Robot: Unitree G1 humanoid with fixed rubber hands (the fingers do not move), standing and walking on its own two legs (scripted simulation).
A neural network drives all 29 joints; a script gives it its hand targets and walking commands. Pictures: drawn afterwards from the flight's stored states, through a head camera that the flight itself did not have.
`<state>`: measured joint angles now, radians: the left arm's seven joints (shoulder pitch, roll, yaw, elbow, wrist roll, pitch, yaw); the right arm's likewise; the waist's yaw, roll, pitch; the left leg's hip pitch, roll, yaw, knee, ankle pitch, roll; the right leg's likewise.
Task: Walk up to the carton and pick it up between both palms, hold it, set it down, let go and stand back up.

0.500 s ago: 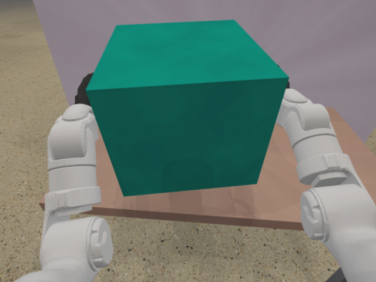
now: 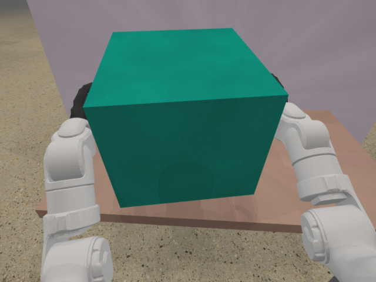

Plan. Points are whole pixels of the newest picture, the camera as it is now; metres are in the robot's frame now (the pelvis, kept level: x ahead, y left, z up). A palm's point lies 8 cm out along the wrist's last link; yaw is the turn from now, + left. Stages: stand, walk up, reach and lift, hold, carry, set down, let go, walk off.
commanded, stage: hold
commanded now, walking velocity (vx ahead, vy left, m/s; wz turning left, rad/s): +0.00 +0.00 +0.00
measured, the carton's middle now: (180, 110) +0.43 +0.00 +0.22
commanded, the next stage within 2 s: none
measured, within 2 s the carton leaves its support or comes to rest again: neither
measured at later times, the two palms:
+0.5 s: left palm (78, 113) +0.36 +0.20 +0.25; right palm (269, 92) +0.39 -0.18 +0.28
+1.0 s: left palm (81, 123) +0.34 +0.19 +0.24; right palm (275, 108) +0.36 -0.19 +0.25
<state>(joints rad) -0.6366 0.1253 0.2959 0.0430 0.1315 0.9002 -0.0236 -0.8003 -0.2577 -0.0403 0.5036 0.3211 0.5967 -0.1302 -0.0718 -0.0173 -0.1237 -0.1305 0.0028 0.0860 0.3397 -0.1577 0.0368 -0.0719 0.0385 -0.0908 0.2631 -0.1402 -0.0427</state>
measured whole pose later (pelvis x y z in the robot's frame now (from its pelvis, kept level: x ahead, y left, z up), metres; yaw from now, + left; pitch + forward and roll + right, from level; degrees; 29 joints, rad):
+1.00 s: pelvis +0.00 +0.00 +0.00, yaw -1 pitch -4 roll -1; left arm -0.65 0.11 0.32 0.06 0.14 0.91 -0.03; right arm -0.82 -0.26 -0.04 0.53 0.31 0.62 -0.12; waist -0.06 -0.02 -0.12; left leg -0.12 0.00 0.10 0.33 -0.15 0.04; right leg -0.07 0.04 -0.08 0.26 -0.13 -0.04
